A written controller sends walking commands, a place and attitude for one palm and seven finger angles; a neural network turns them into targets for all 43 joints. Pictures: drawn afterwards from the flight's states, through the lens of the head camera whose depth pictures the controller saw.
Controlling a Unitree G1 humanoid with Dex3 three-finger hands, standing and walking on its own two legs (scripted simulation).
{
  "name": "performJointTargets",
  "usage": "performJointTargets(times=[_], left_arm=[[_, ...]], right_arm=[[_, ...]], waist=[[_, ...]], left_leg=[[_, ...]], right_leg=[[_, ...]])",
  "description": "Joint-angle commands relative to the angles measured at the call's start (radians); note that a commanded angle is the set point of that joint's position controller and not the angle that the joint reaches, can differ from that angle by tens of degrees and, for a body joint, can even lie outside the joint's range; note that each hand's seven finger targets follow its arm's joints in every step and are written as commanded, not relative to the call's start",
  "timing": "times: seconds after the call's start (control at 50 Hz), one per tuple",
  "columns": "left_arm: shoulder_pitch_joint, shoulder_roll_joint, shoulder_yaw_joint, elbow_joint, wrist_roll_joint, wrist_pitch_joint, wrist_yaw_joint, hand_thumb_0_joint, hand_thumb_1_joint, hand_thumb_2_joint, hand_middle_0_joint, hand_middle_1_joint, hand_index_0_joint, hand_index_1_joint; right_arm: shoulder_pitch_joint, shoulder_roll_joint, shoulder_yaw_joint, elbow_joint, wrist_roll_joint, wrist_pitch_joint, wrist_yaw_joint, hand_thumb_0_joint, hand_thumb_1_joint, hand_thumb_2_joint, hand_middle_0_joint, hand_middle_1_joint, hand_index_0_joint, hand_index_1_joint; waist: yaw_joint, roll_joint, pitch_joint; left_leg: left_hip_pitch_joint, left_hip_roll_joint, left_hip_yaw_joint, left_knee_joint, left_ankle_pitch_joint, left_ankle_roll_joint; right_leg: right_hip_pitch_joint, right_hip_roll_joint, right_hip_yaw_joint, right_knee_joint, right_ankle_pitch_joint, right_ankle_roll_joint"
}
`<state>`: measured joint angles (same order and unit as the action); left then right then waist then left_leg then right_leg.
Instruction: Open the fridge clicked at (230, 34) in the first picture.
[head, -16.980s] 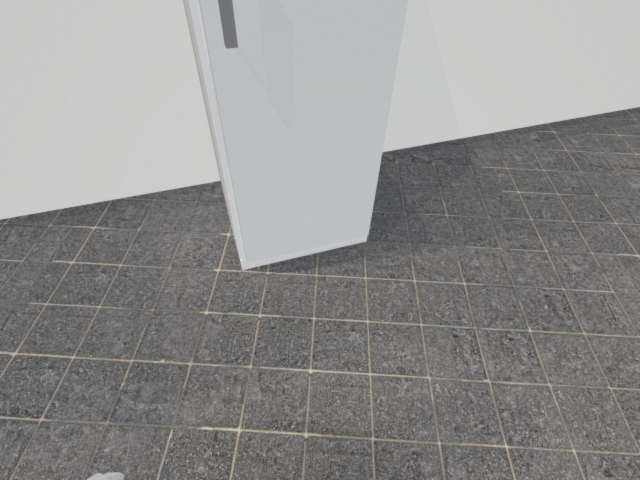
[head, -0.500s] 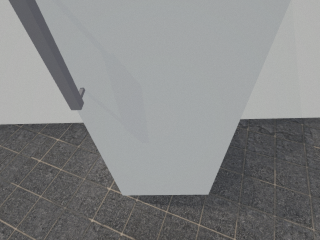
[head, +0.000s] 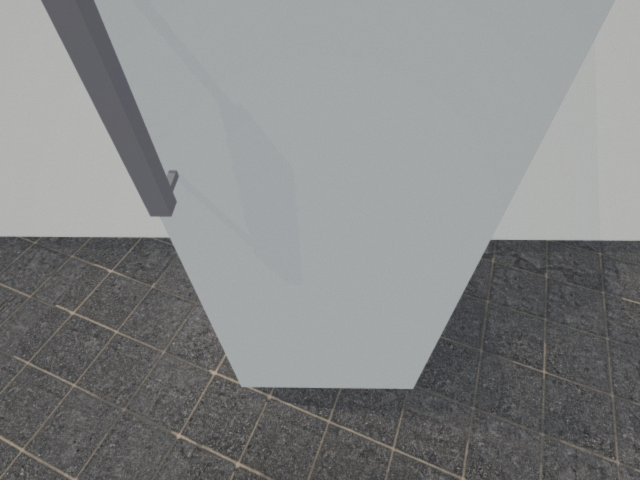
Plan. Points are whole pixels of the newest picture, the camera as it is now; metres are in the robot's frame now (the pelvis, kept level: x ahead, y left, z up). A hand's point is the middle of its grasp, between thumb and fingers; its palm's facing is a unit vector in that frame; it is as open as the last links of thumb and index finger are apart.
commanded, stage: look again from close up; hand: left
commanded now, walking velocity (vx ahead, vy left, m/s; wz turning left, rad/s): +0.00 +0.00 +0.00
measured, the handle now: (126, 96) +0.42 +0.22 +0.27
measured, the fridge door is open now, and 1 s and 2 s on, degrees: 0 0 0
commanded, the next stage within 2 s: raise the hand to about handle height in 0.08 s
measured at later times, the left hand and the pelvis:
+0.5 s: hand (159, 424) +0.18 +0.19 +0.02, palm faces -0.02 -1.00 +0.00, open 8.0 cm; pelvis -0.03 +0.02 -0.04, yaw +1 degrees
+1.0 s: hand (75, 380) +0.20 +0.26 +0.09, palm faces +0.07 -0.99 -0.09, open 11.0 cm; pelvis -0.02 +0.05 -0.02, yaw +3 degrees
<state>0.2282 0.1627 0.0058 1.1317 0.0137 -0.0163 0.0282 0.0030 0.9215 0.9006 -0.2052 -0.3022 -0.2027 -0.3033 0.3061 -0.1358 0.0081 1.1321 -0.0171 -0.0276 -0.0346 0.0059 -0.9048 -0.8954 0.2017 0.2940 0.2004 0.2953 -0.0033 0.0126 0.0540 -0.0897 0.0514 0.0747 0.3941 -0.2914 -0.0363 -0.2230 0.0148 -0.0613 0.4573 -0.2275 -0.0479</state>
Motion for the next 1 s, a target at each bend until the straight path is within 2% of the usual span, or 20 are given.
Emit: performJointTargets(times=[0.0, 0.14, 0.16, 0.18, 0.2, 0.22, 0.24, 0.26, 0.28, 0.32, 0.34, 0.38, 0.4, 0.46, 0.52, 0.58, 0.6, 0.66, 0.8, 0.98], left_arm=[[0.045, 0.1, 0.021, -0.035, -0.003, -0.018, 0.002, 0.0, 0.9, 0.9, -0.2, -0.3, -0.2, -0.3], [0.04, 0.108, 0.022, -0.039, -0.003, -0.017, 0.003, 0.0, 0.9, 0.9, -0.2, -0.3, -0.2, -0.3], [0.186, 0.119, 0.021, 0.012, -0.003, -0.028, 0.046, 0.0, 0.9, 0.9, -0.2, -0.3, -0.2, -0.3], [-0.621, 0.372, 0.148, -1.524, -0.203, -0.26, 0.03, 0.0, 0.877, 0.89, -0.202, -0.315, -0.202, -0.315], [-0.411, 0.463, 0.254, -1.488, -0.148, -0.251, 0.095, 0.0, 0.853, 0.88, -0.203, -0.33, -0.203, -0.33], [0.096, 0.088, 0.023, -1.255, -0.147, -0.121, 0.081, 0.0, 0.83, 0.87, -0.205, -0.345, -0.205, -0.345], [0.146, 0.013, 0.028, -1.131, -0.176, -0.087, 0.076, 0.0, 0.807, 0.86, -0.207, -0.36, -0.207, -0.36], [0.038, 0.054, 0.054, -1.197, -0.192, -0.139, 0.056, 0.0, 0.783, 0.85, -0.208, -0.375, -0.208, -0.375], [0.126, 0.077, 0.115, -1.169, -0.199, -0.204, 0.022, 0.0, 0.76, 0.84, -0.21, -0.39, -0.21, -0.39], [0.377, 0.007, 0.109, -1.066, -0.224, -0.335, -0.08, 0.0, 0.713, 0.82, -0.213, -0.42, -0.213, -0.42], [0.435, -0.03, 0.091, -1.02, -0.245, -0.408, -0.147, 0.0, 0.69, 0.81, -0.215, -0.435, -0.215, -0.435], [0.455, 0.032, 0.145, -1.029, -0.275, -0.552, -0.287, 0.0, 0.643, 0.79, -0.218, -0.465, -0.218, -0.465], [0.512, 0.111, 0.241, -0.988, -0.274, -0.541, -0.318, 0.0, 0.62, 0.78, -0.22, -0.48, -0.22, -0.48], [0.381, 0.119, 0.208, -1.226, -0.299, -0.428, -0.342, 0.0, 0.55, 0.75, -0.225, -0.525, -0.225, -0.525], [0.191, 0.155, 0.223, -1.496, -0.298, -0.399, -0.254, 0.0, 0.48, 0.72, -0.23, -0.57, -0.23, -0.57], [0.082, 0.141, 0.168, -1.654, -0.254, -0.453, -0.183, 0.0, 0.41, 0.69, -0.235, -0.615, -0.235, -0.615], [0.011, 0.137, 0.125, -1.677, -0.24, -0.466, -0.184, 0.0, 0.387, 0.68, -0.237, -0.63, -0.237, -0.63], [-0.018, 0.131, 0.066, -1.626, -0.229, -0.451, -0.223, 0.0, 0.317, 0.65, -0.242, -0.675, -0.242, -0.675], [0.067, 0.247, 0.272, -1.428, -0.287, -0.16, -0.282, 0.0, 0.153, 0.58, -0.253, -0.78, -0.253, -0.78], [-0.023, 0.253, 0.324, -1.572, -0.335, -0.109, -0.273, 0.0, -0.057, 0.49, -0.268, -0.915, -0.268, -0.915]], right_arm=[[0.089, -0.083, -0.019, -0.013, 0.0, -0.01, -0.008, 0.0, -0.9, -0.9, 0.2, 0.3, 0.2, 0.3], [0.082, -0.094, -0.022, -0.013, 0.0, -0.01, -0.008, 0.0, -0.9, -0.9, 0.2, 0.3, 0.2, 0.3], [-0.057, -0.137, -0.035, -0.079, 0.015, -0.012, 0.005, 0.0, -0.9, -0.9, 0.2, 0.3, 0.2, 0.3], [-0.071, -0.302, -0.041, -0.441, 0.062, -0.177, -0.042, 0.0, -0.9, -0.9, 0.2, 0.3, 0.2, 0.3], [-0.12, -0.213, -0.023, -0.404, 0.056, -0.255, -0.067, 0.0, -0.9, -0.9, 0.2, 0.3, 0.2, 0.3], [-0.127, -0.173, -0.026, -0.451, 0.048, -0.295, -0.063, 0.0, -0.9, -0.9, 0.2, 0.3, 0.2, 0.3], [-0.114, -0.19, -0.031, -0.407, 0.059, -0.305, -0.064, 0.0, -0.9, -0.9, 0.2, 0.3, 0.2, 0.3], [-0.127, -0.226, -0.052, -0.46, 0.056, -0.319, -0.053, 0.0, -0.9, -0.9, 0.2, 0.3, 0.2, 0.3], [-0.115, -0.233, -0.077, -0.48, 0.039, -0.331, -0.045, 0.0, -0.9, -0.9, 0.2, 0.3, 0.2, 0.3], [-0.143, -0.217, -0.08, -0.553, 0.029, -0.343, -0.009, 0.0, -0.9, -0.9, 0.2, 0.3, 0.2, 0.3], [-0.162, -0.217, -0.085, -0.58, 0.028, -0.337, 0.009, 0.0, -0.9, -0.9, 0.2, 0.3, 0.2, 0.3], [-0.194, -0.247, -0.104, -0.654, 0.024, -0.314, 0.043, 0.0, -0.9, -0.9, 0.2, 0.3, 0.2, 0.3], [-0.2, -0.257, -0.118, -0.689, 0.035, -0.294, 0.049, 0.0, -0.9, -0.9, 0.2, 0.3, 0.2, 0.3], [-0.231, -0.243, -0.091, -0.798, 0.063, -0.25, 0.031, 0.0, -0.9, -0.9, 0.2, 0.3, 0.2, 0.3], [-0.173, -0.231, -0.079, -0.844, 0.049, -0.241, 0.006, 0.0, -0.9, -0.9, 0.2, 0.3, 0.2, 0.3], [-0.094, -0.22, -0.059, -0.813, 0.035, -0.251, 0.0, 0.0, -0.9, -0.9, 0.2, 0.3, 0.2, 0.3], [-0.08, -0.231, -0.047, -0.797, 0.028, -0.256, -0.002, 0.0, -0.9, -0.9, 0.2, 0.3, 0.2, 0.3], [-0.098, -0.238, -0.028, -0.765, 0.04, -0.282, -0.01, 0.0, -0.9, -0.9, 0.2, 0.3, 0.2, 0.3], [-0.176, -0.22, 0.0, -0.741, 0.067, -0.302, -0.043, 0.0, -0.9, -0.9, 0.2, 0.3, 0.2, 0.3], [-0.159, -0.221, 0.012, -0.699, 0.067, -0.372, -0.03, 0.0, -0.9, -0.9, 0.2, 0.3, 0.2, 0.3]], waist=[[0.005, 0.006, 0.007], [0.006, -0.008, 0.006], [0.062, -0.042, -0.049], [-0.06, 0.132, -0.525], [-0.002, 0.248, -0.442], [0.013, 0.187, -0.325], [-0.011, 0.034, -0.184], [-0.048, -0.083, -0.049], [-0.019, -0.167, -0.084], [0.048, -0.195, -0.101], [0.052, -0.24, -0.059], [0.043, -0.216, -0.083], [0.079, -0.138, -0.101], [0.08, -0.084, -0.187], [0.042, 0.057, -0.252], [-0.012, 0.11, -0.305], [-0.04, 0.09, -0.281], [-0.054, 0.142, -0.225], [0.051, 0.023, -0.238], [0.055, 0.036, -0.214]], left_leg=[[-0.072, 0.07, -0.056, -0.076, 0.162, 0.05], [-0.069, 0.07, -0.056, -0.073, 0.164, 0.052], [-0.134, 0.083, 0.01, 0.172, 0.149, 0.025], [0.042, -0.063, -0.048, 0.022, 0.268, 0.06], [0.066, -0.05, -0.002, 0.036, 0.275, 0.053], [-0.055, -0.036, -0.047, -0.003, 0.344, 0.048], [-0.102, -0.029, -0.058, 0.044, 0.308, 0.047], [-0.177, -0.033, -0.083, 0.079, 0.22, 0.053], [-0.229, -0.04, -0.067, 0.114, 0.158, 0.053], [-0.343, -0.058, -0.05, 0.186, 0.109, 0.033], [-0.426, -0.06, -0.04, 0.23, 0.062, 0.024], [-0.501, -0.078, -0.026, 0.321, -0.002, 0.017], [-0.507, -0.086, -0.013, 0.34, 0.013, 0.024], [-0.528, -0.099, 0.004, 0.333, -0.055, 0.046], [-0.464, -0.079, -0.033, 0.344, -0.011, 0.053], [-0.372, -0.054, -0.074, 0.374, 0.119, 0.054], [-0.365, -0.043, -0.093, 0.376, 0.125, 0.054], [-0.353, -0.034, -0.12, 0.343, 0.046, 0.052], [-0.36, -0.037, -0.13, 0.21, 0.069, 0.043], [-0.247, -0.031, -0.108, 0.132, 0.169, 0.024]], right_leg=[[0.056, -0.122, 0.124, -0.067, 0.219, -0.013], [0.058, -0.127, 0.121, -0.062, 0.23, -0.01], [0.102, -0.196, 0.178, -0.032, 0.678, 0.038], [0.226, -0.107, 0.17, 0.018, 0.5, 0.007], [0.186, -0.059, 0.155, 0.05, 0.302, -0.002], [0.135, -0.041, 0.061, 0.058, 0.201, -0.005], [0.029, -0.042, 0.023, 0.028, 0.18, 0.016], [-0.082, -0.041, 0.007, 0.019, 0.114, 0.036], [-0.119, -0.039, -0.004, 0.03, 0.017, 0.044], [-0.145, -0.037, -0.017, 0.126, -0.025, 0.035], [-0.185, -0.036, -0.009, 0.167, -0.049, 0.035], [-0.207, -0.048, 0.03, 0.21, -0.077, 0.023], [-0.186, -0.056, 0.052, 0.227, -0.054, 0.009], [-0.2, -0.056, 0.065, 0.222, -0.165, 0.022], [-0.24, -0.031, 0.034, 0.276, -0.116, 0.024], [-0.253, -0.019, 0.009, 0.314, 0.061, 0.023], [-0.276, -0.013, 0.003, 0.323, 0.067, 0.024], [-0.298, -0.015, -0.005, 0.285, -0.02, 0.023], [-0.077, -0.023, -0.027, 0.189, 0.008, 0.021], [-0.031, -0.018, -0.041, 0.12, 0.084, 0.03]])
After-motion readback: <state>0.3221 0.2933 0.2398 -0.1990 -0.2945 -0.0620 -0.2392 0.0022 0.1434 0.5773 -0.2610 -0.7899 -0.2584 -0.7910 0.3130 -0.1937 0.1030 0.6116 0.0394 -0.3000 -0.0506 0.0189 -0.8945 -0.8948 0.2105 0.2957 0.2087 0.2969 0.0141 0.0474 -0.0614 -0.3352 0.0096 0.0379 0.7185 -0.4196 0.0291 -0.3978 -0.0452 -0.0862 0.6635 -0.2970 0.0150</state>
